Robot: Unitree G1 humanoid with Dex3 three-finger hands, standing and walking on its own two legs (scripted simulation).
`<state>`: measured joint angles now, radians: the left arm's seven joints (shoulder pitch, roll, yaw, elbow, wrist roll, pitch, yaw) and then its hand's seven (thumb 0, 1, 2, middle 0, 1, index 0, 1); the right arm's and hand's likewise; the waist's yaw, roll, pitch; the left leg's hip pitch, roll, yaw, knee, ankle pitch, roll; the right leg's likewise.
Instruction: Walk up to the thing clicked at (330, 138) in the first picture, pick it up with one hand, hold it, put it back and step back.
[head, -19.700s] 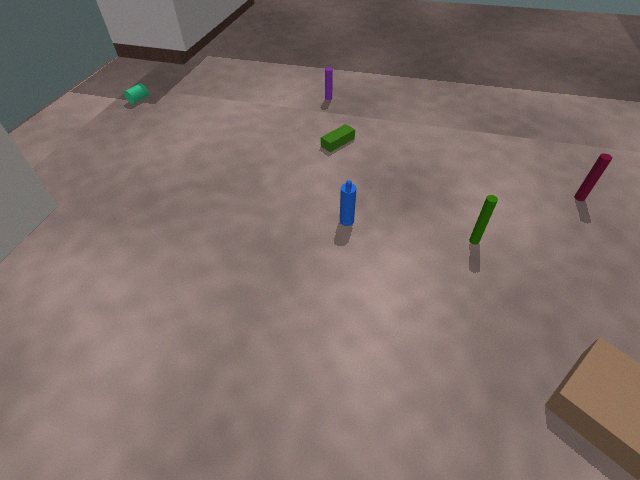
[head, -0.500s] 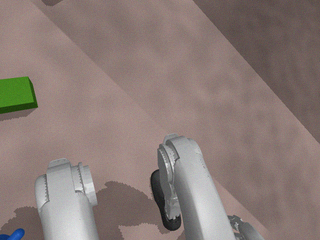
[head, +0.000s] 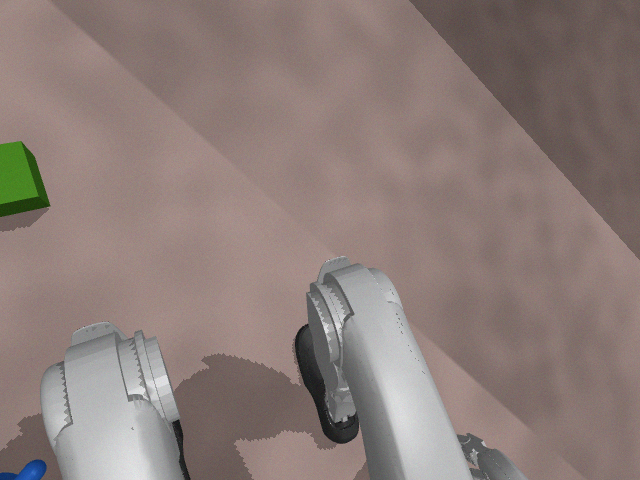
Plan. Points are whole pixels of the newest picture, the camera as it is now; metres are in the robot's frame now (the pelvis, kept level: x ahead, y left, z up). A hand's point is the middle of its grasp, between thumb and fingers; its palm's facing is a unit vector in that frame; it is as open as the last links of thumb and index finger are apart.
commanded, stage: close in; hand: left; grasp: from above
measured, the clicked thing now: out of the picture +0.50 +0.35 -0.30
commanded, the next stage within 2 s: rest palm in 0.16 s
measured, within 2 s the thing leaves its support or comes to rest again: neither
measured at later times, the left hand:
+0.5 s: hand out of the picture +0.48 +0.35 -0.20, palm faces -0.45 -0.10 -0.89, open 14.1 cm
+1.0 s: hand out of the picture +0.49 +0.35 -0.24, palm faces -0.44 -0.12 -0.89, open 14.4 cm
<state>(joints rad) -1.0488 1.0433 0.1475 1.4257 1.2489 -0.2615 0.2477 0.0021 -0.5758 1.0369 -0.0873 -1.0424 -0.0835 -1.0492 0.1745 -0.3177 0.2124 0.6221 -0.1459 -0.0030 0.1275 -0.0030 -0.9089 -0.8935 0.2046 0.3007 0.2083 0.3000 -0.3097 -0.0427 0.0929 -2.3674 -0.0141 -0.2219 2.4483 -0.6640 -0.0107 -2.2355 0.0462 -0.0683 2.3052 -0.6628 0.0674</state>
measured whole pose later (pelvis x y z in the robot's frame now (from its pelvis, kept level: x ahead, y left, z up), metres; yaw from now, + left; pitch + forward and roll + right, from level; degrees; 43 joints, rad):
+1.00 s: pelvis +0.00 +0.00 -0.01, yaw -3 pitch +30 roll -16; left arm -1.11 1.14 0.14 1.61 1.33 -0.29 0.46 0.00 -0.57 1.05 -0.08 -0.99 -0.06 -1.01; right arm 0.12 -0.34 0.30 0.60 -0.21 -0.10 0.15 0.00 -0.90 -0.90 0.20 0.30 0.21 0.30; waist -0.38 -0.13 0.16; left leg -2.37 0.00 -0.28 2.52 -0.70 -0.01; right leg -2.23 0.07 -0.11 2.33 -0.66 0.07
